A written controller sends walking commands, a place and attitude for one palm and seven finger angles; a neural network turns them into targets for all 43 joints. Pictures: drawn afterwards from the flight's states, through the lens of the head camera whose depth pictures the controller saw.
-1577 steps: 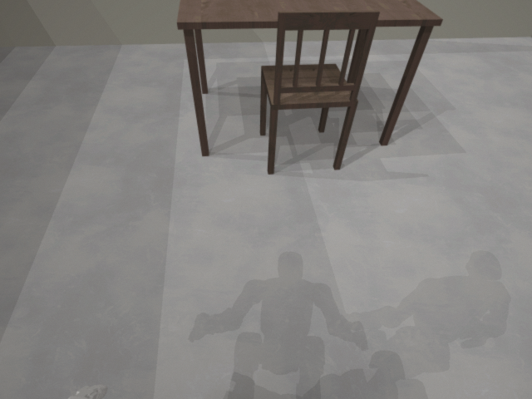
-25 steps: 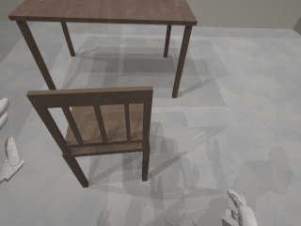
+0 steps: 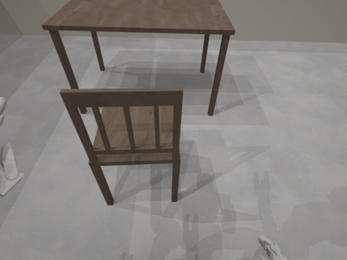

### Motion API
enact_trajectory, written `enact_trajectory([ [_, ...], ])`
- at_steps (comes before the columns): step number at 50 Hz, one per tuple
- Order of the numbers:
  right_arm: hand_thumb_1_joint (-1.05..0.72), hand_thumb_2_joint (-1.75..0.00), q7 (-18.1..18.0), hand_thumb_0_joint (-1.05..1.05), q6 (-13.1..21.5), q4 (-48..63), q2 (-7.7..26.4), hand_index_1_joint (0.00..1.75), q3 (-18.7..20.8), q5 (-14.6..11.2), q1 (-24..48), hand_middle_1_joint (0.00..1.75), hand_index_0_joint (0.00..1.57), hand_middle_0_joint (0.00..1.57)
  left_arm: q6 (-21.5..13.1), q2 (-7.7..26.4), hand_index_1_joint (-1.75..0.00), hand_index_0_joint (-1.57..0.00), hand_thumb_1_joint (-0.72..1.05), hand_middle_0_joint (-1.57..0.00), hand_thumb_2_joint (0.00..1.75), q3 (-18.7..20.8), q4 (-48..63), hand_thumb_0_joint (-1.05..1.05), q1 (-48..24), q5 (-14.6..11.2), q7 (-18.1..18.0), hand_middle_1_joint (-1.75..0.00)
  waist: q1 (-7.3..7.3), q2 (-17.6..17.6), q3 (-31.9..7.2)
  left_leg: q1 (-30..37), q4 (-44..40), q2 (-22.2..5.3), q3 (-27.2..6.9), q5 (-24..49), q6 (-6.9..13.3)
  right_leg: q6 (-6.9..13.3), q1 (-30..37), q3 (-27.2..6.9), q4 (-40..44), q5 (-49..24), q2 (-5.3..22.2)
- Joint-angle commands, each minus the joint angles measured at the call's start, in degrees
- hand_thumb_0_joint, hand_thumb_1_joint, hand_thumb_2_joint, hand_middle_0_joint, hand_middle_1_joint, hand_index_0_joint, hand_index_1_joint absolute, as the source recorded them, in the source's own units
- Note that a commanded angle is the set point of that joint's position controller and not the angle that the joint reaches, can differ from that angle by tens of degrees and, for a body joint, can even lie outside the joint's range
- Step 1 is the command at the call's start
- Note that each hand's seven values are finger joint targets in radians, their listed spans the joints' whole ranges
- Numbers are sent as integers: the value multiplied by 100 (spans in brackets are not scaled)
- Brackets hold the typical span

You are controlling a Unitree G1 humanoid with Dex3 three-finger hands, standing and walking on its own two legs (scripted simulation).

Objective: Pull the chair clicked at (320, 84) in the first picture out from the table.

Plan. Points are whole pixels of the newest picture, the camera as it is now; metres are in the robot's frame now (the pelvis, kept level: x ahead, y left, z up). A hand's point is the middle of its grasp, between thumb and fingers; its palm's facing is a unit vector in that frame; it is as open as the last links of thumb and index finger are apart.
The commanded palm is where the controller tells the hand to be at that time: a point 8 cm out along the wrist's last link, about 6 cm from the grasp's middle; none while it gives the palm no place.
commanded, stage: stop stepping back and stand still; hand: left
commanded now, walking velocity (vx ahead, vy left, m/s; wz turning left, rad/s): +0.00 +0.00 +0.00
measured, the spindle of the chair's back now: (129, 128) +0.61 +0.18 -0.12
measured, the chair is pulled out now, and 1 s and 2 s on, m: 0.62 0.62 0.62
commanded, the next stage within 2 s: let the arm hang, fingers relaxed in 1.16 s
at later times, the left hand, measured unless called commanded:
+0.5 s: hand out of the picture +0.17 +0.27 +0.19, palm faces +0.37 -0.77 -0.51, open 7.4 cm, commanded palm +0.12 +0.31 +0.19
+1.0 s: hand out of the picture +0.21 +0.30 +0.17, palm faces +0.35 -0.80 -0.49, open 7.4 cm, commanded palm +0.15 +0.34 +0.19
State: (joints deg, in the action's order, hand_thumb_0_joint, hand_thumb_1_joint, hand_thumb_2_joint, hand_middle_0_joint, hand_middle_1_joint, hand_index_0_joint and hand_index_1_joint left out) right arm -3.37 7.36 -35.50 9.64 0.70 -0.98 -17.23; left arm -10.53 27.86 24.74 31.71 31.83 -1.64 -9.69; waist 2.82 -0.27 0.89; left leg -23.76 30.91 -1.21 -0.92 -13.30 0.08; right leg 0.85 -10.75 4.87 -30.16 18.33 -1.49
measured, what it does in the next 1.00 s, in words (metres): steps on the spot: left foot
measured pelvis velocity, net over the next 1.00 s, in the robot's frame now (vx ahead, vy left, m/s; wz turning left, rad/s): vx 0.00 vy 0.04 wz -0.05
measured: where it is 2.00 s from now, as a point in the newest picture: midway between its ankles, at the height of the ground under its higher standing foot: outside the picture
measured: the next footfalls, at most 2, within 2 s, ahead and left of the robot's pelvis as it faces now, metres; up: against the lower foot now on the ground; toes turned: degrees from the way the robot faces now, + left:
left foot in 0.22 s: +0.02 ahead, +0.14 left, +0.00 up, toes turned +0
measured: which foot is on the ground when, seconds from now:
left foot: down 0.00-0.02, up 0.04-0.20, down 0.22-1.00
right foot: down 0.00-1.00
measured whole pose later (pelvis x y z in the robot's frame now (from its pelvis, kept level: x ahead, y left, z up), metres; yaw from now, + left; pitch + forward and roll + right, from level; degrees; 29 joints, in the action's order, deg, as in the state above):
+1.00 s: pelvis +0.00 +0.04 +0.01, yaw -3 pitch +0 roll -1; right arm -2.8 5.3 -34.3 10.6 0.8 -1.7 -10.8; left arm -12.1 25.5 24.7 28.0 34.3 -3.1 -9.6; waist 1.0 0.5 2.4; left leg -8.9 25.4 -0.6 2.6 -16.2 1.3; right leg -1.2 -10.3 0.8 -21.8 11.1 0.4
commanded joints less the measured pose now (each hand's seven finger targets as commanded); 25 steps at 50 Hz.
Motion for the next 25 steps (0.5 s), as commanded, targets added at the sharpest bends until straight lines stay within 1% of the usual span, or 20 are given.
enact_trajectory([
  [1,-90,-90,1,0,180,572,799,30,310,2,635,30,20,20,-356,908,-30,-20,90,-20,90,944,338,0,324,-167,-29,-30,-135,637,-341,734,1415,165,144,-1159,-89,623,-969,-1417,1842,711,1199],
  [2,-90,-90,-11,0,125,563,942,30,428,-69,633,30,20,20,-261,653,-30,-20,90,-20,90,663,213,0,117,-167,17,-30,-169,1311,-108,833,2392,260,-67,-919,-120,939,-1950,-2487,2240,1785,1738],
  [3,-90,-90,11,0,69,540,955,30,439,-64,619,30,20,20,-211,510,-30,-20,90,-20,90,482,240,0,-62,-153,28,-30,-144,1438,75,875,2989,226,-218,-682,-86,1103,-2329,-2698,2364,1755,1935],
  [4,-90,-90,31,0,24,501,946,30,343,-31,691,30,20,20,-175,474,-30,-20,90,-20,90,312,172,0,-278,-134,62,-30,-29,1306,40,925,3176,128,-296,-487,-40,1029,-2372,-2244,2031,1331,1875],
  [5,-90,-90,19,0,48,512,872,30,262,21,813,30,20,20,-195,552,-30,-20,90,-20,90,388,71,0,-597,-126,10,-30,-13,1114,172,742,2437,-54,-280,-718,39,878,-2048,-1885,1876,1080,1801],
  [6,-90,-90,-5,0,106,515,784,30,163,48,999,30,20,20,-218,502,-30,-20,90,-20,90,264,4,0,-955,-77,-24,-30,-24,937,214,765,1385,-150,-200,-709,100,657,-1627,-1550,1669,858,1575],
  [8,-90,-90,-134,0,281,509,814,30,126,44,1229,30,20,20,-324,595,-30,-20,90,-20,90,146,253,0,-1739,12,-102,-30,-103,466,400,993,-206,-41,45,-650,159,403,-1173,-1321,1404,749,1198],
  [9,-90,-90,-181,0,374,479,843,30,138,69,1140,30,20,20,-378,542,-30,-20,90,-20,90,121,255,0,-1756,51,-121,-30,-152,221,300,1170,-840,-57,-5,-607,205,337,-848,-1335,1205,484,1056],
  [10,-90,-90,-191,0,450,521,874,30,179,78,1075,30,20,20,-436,532,-30,-20,90,-20,90,96,431,0,-1708,52,-130,-30,-232,-27,248,1323,-1208,-228,-196,-460,294,236,-627,-1375,1049,105,911],
  [11,-90,-90,-171,0,490,580,954,30,225,60,1026,30,20,20,-455,570,-30,-20,90,-20,90,135,753,0,-1588,46,-139,-30,-304,-410,47,1542,-1383,-578,-589,159,410,123,-490,-1288,762,-302,717],
  [12,-90,-90,-135,0,484,658,996,30,277,35,1013,30,20,20,-463,675,-30,-20,90,-20,90,284,1099,0,-1310,41,-157,-30,-369,-685,-252,1855,-1186,-834,-745,1123,467,48,-384,-1166,480,-897,582],
  [13,-90,-90,-92,0,438,714,1009,30,330,-26,957,30,20,20,-423,732,-30,-20,90,-20,90,421,1010,0,-696,7,-149,-30,-371,-546,-578,2045,-915,-887,-618,1863,390,16,-181,-1042,293,-1458,507],
  [14,-90,-90,-42,0,381,746,795,30,181,6,1054,30,20,20,-437,708,-30,-20,90,-20,90,464,1273,0,-499,-5,-123,-30,-299,-1271,-711,1740,-1056,-815,-607,1573,362,-43,38,-788,325,-1224,571],
  [15,-90,-90,-15,0,344,802,786,30,167,3,1138,30,20,20,-435,888,-30,-20,90,-20,90,693,1429,0,-365,7,-134,-30,-323,-1435,-577,1181,-1231,-809,-555,838,329,-90,329,-709,438,-904,519],
  [17,-90,-90,37,0,313,864,797,30,182,-48,1154,30,20,20,-421,783,-30,-20,90,-20,90,742,1300,0,-111,-31,-144,-30,-325,-830,-347,369,-1278,-620,-433,-363,267,-85,800,-839,702,-703,507],
  [18,-90,-90,25,0,298,858,790,30,217,-74,1069,30,20,20,-425,832,-30,-20,90,-20,90,844,1068,0,164,-55,-157,-30,-311,-521,-281,238,-1269,-528,-389,-741,240,-72,817,-942,887,-573,552],
  [19,-90,-90,30,0,271,885,808,30,205,-68,1045,30,20,20,-418,666,-30,-20,90,-20,90,756,925,0,266,-76,-148,-30,-272,-365,-234,283,-1228,-420,-313,-1007,204,-54,649,-1073,1042,-308,541],
  [22,-90,-90,23,0,199,885,848,30,215,-57,975,30,20,20,-417,629,-30,-20,90,-20,90,801,502,0,331,-119,-145,-30,-223,-277,-134,456,-1160,-359,-239,-1131,180,-15,256,-1220,1322,34,555],
  [23,-90,-90,13,0,199,874,868,30,227,-60,969,30,20,20,-422,584,-30,-20,90,-20,90,742,422,0,279,-132,-125,-30,-215,-349,-74,472,-1212,-382,-257,-1062,184,-6,212,-1176,1344,-62,557],
  [25,-90,-90,-3,0,201,845,897,30,219,-60,956,30,20,20,-401,494,-30,-20,90,-20,90,621,206,0,107,-109,-111,-30,-203,-225,-77,549,-1237,-412,-260,-955,199,-43,185,-1155,1301,-232,506],
])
